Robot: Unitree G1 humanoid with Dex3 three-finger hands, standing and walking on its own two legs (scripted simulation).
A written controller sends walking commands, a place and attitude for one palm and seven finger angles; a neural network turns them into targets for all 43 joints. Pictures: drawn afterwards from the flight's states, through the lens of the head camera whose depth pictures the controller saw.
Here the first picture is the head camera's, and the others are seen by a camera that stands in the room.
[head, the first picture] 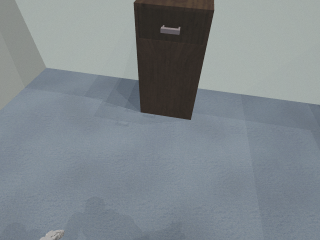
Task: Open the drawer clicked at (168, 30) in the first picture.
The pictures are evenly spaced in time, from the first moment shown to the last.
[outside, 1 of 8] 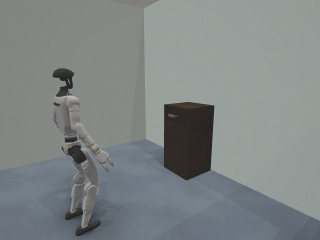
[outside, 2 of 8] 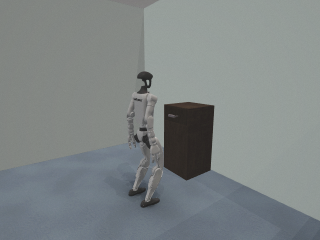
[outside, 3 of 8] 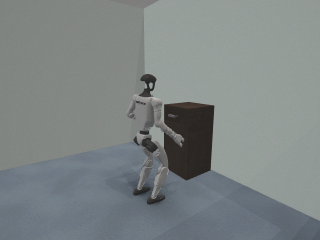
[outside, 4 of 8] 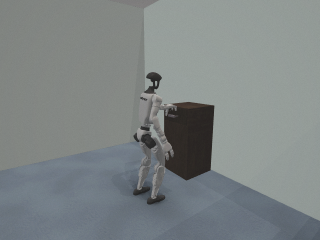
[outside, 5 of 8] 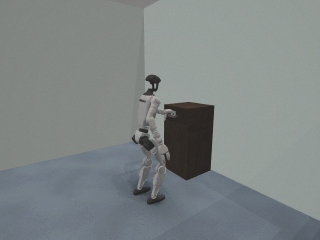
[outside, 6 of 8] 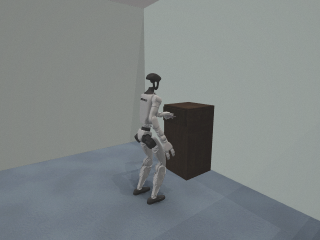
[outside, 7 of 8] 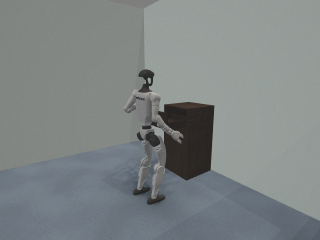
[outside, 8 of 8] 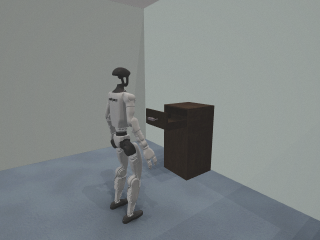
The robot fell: no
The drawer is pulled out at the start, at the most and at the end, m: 0.00 0.30 0.30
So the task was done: yes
